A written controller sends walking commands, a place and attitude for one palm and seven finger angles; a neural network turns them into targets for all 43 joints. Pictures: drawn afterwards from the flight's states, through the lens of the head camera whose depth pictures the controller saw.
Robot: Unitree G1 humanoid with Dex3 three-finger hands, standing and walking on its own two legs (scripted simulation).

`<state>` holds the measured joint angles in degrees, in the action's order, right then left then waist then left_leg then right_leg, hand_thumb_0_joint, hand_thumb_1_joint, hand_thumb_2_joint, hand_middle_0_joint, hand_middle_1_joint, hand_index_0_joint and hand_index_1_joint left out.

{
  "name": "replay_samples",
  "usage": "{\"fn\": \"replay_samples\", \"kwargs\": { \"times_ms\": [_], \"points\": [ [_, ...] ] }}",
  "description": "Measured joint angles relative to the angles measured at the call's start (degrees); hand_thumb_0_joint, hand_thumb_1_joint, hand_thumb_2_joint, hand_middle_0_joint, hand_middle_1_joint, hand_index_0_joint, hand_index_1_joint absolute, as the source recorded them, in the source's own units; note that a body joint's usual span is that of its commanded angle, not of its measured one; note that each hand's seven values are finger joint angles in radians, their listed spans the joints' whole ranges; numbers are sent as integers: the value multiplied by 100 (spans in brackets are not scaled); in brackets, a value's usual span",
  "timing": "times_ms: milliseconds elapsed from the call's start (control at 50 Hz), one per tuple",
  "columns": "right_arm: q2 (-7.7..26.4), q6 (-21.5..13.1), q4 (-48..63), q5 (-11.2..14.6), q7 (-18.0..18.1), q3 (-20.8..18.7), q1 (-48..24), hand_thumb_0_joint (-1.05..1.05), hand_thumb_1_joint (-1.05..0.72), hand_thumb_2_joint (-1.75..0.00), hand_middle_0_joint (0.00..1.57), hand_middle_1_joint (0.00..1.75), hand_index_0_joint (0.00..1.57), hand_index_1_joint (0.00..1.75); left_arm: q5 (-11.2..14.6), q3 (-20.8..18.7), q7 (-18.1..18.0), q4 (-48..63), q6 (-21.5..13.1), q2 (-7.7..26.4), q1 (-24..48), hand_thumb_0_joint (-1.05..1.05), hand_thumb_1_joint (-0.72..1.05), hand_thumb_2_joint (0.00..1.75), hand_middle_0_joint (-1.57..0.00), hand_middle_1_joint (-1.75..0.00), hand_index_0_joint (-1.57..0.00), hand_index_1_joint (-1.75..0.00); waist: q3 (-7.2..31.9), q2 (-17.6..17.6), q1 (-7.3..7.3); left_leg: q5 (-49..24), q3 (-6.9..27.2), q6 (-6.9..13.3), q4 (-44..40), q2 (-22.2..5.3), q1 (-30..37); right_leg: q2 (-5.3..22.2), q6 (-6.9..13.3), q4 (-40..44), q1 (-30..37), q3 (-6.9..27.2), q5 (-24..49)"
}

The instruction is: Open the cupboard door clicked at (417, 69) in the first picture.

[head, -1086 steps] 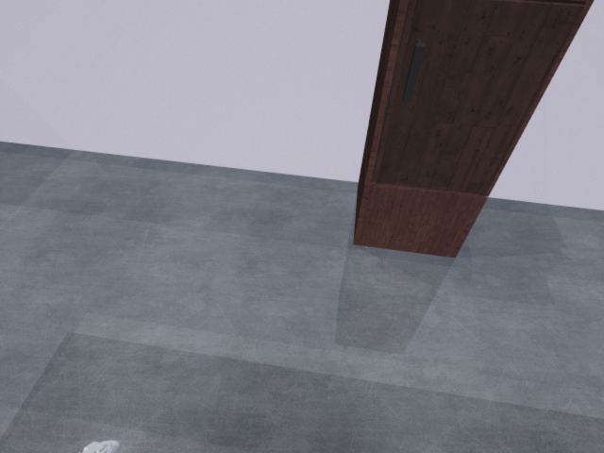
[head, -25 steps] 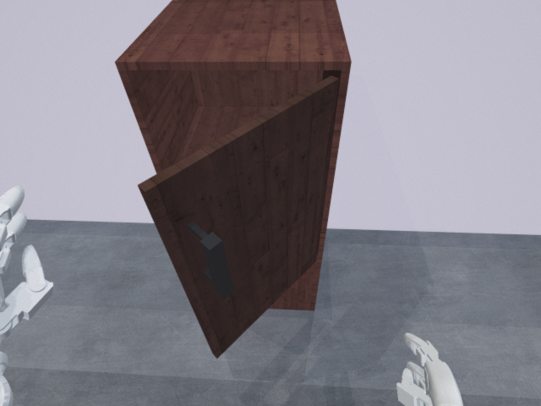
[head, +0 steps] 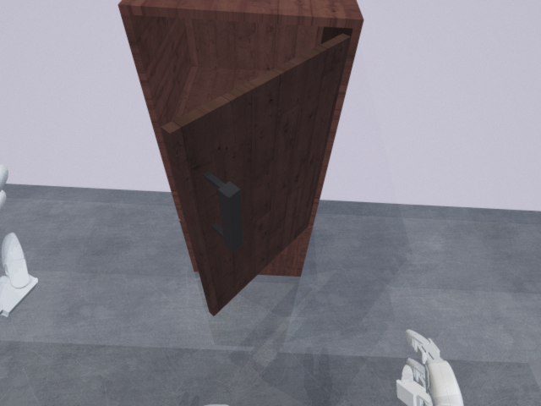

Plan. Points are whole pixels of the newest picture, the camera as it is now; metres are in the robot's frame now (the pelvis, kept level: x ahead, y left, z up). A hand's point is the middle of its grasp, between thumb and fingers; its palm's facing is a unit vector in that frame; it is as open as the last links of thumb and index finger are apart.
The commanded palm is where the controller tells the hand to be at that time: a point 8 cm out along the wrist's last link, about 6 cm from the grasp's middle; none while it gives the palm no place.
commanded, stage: step back with the hand held close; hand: left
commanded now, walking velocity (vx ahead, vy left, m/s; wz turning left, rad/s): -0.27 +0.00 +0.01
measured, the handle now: (222, 212) +0.39 +0.11 +0.05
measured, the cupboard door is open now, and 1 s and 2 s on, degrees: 49 49 49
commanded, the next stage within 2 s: stop stepping back and stand still in 0.72 s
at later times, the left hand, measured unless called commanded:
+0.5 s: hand out of the picture +0.15 +0.26 +0.18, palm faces +0.43 -0.78 -0.45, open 7.4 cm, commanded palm +0.09 +0.29 +0.19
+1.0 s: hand out of the picture +0.02 +0.21 +0.17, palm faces +0.36 -0.77 -0.52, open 7.4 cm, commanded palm -0.03 +0.25 +0.19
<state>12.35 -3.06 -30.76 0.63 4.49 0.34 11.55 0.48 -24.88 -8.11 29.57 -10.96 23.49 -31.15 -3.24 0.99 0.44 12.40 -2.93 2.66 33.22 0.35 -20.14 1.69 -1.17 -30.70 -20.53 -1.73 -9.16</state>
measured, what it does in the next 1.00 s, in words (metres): walks backwards: right foot, then left foot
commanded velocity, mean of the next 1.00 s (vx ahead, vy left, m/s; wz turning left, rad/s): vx -0.25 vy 0.02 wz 0.02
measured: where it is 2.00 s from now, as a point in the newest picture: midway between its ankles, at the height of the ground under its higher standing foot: outside the picture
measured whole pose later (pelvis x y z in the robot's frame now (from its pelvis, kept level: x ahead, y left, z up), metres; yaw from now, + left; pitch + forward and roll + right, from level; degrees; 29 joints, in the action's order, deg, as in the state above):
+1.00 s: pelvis -0.18 -0.05 +0.00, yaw -1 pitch +1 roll +1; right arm 12.3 -5.6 -34.9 -0.9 3.3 -0.1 10.3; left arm 3.2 -25.0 -8.2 33.4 -8.2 27.0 -35.8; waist -0.5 2.2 0.9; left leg 15.5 0.8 -1.4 41.8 0.5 -32.1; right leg -1.5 3.6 -31.1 -15.0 -2.1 -17.9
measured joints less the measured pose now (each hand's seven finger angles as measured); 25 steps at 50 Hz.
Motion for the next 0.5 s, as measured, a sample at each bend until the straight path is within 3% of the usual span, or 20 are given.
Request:
{"fn": "replay_samples", "kwargs": {
  "times_ms": [120,200,280,340,400,440,500],
  "points": [
    [-38,-146,-104,-42,-37,27,65,2,-90,-90,20,30,20,30,-59,-56,-22,73,-100,-126,151,2,89,90,-21,-30,-21,-30,-48,-44,37,243,74,-17,467,-54,-297,-59,51,-296,-201,-39,-56],
    [-7,-167,-254,-63,-63,22,38,2,-90,-90,21,30,20,30,21,26,-84,247,-154,-172,168,2,89,90,-21,-30,-21,-30,-23,-6,9,666,165,-142,693,-1,-513,-62,77,-266,-323,-44,51],
    [32,-95,-328,-62,-24,-6,-31,2,-90,-90,20,30,20,30,72,29,-113,365,-202,-34,166,1,89,90,-22,-30,-21,-30,-72,37,-70,268,155,-48,607,20,-596,-61,47,-369,-467,-10,-84],
    [-44,-176,-346,-109,16,-86,-2,2,-90,-90,20,30,20,30,32,-117,-76,296,-208,152,189,1,88,90,-22,-30,-21,-30,-100,-108,-168,-336,270,58,379,-87,-610,-382,26,-1622,-642,186,-989],
    [-221,-314,-484,-129,-66,-96,63,2,-90,-90,20,30,20,30,92,-276,-93,221,-230,272,106,1,88,90,-22,-30,-21,-30,44,-81,-136,-503,331,10,-50,-152,-550,-587,70,-2442,-401,247,-1526],
    [-281,-395,-549,-152,-124,-44,79,2,-90,-90,20,30,20,30,163,-289,-135,230,-204,214,-13,1,89,90,-22,-30,-21,-30,189,-64,-68,-710,296,-46,-401,-213,-528,-568,108,-2098,8,165,-1753],
    [-305,-454,-574,-181,-193,41,17,2,-90,-90,20,30,20,30,246,-154,-119,259,-107,99,-74,1,89,90,-21,-30,-21,-30,351,-37,39,-1035,217,-120,-842,-260,-585,-485,218,-698,796,63,-1629]
  ]
}}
